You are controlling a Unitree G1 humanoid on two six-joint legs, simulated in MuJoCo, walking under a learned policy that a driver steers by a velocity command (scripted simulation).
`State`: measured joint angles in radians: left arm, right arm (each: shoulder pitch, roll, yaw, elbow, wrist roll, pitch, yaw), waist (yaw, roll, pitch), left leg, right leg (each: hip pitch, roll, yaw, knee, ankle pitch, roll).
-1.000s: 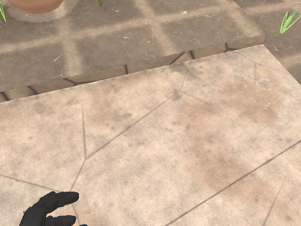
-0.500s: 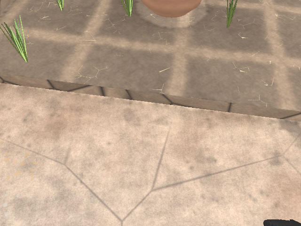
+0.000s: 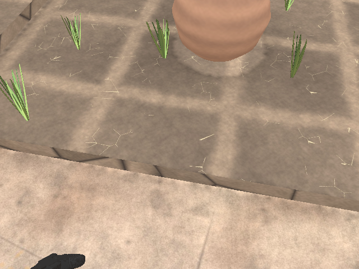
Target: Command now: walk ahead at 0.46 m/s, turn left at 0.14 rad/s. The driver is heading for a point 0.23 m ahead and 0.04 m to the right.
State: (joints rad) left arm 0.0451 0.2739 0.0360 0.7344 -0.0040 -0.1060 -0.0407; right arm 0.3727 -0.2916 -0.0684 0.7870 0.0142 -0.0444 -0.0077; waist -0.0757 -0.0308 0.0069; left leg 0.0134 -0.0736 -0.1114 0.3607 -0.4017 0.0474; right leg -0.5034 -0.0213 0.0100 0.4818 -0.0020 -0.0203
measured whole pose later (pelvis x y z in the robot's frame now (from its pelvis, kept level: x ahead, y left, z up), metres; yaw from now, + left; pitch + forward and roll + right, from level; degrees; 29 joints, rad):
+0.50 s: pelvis +0.17 -0.02 +0.01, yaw +1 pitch +0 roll -1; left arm 0.16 0.25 0.01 0.92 0.02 -0.04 -0.02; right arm 0.16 -0.25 -0.05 0.76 -0.01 0.01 -0.03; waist 0.03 0.01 0.02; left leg -0.31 0.04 -0.05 0.48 -0.18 -0.03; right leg -0.17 0.04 -0.04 0.45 -0.28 -0.03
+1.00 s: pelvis +0.19 +0.00 +0.01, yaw +1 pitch -2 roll +0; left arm 0.17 0.27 0.01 1.05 0.01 0.01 0.02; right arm 0.11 -0.25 -0.05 0.96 0.00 0.01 -0.03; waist 0.02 0.00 0.04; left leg -0.24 -0.01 -0.02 0.49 -0.22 0.00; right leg -0.11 -0.01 -0.02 0.47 -0.33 0.00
